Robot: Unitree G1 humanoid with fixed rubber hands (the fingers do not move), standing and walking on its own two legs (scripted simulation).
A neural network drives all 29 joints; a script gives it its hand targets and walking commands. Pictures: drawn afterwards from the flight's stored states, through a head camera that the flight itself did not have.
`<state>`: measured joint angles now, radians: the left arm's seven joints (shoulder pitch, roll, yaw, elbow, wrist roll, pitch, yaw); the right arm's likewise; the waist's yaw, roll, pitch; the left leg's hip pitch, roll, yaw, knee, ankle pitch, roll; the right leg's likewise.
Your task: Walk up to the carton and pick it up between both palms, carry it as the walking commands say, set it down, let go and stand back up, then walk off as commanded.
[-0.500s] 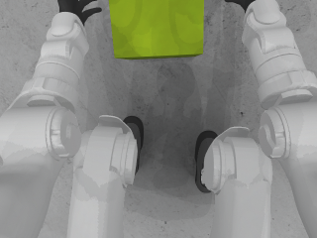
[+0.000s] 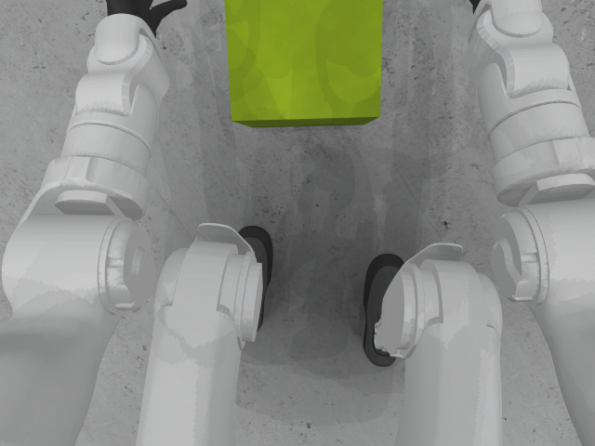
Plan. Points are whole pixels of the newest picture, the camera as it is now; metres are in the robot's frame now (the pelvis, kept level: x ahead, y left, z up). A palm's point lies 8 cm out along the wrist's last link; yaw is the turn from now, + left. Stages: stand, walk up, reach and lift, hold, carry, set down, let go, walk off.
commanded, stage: set down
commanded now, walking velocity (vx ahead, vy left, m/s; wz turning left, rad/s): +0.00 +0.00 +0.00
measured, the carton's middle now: (305, 49) +0.55 +0.05 -0.31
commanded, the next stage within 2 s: let go in 1.16 s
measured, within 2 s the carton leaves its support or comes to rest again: neither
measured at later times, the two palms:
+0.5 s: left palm out of the picture +0.53 +0.22 +0.00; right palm out of the picture +0.58 -0.14 +0.00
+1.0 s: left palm out of the picture +0.52 +0.23 +0.15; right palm out of the picture +0.58 -0.14 +0.15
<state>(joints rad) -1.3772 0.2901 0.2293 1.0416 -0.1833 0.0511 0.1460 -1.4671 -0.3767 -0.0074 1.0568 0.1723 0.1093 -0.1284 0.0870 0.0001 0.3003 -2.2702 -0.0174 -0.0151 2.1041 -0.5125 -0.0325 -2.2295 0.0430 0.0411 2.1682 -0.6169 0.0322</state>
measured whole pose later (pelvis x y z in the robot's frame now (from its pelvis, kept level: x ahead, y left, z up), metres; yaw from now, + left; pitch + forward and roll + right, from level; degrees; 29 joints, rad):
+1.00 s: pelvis +0.04 +0.00 +0.25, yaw -1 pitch +46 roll +1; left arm -1.06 0.15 0.41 0.76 0.03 0.16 0.05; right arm -1.18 -0.26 -0.23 0.88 -0.07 0.20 -0.04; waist 0.10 -0.04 -0.06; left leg -1.64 -0.02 -0.03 1.17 -0.32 -0.03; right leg -1.62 0.06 0.08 1.21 -0.39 0.03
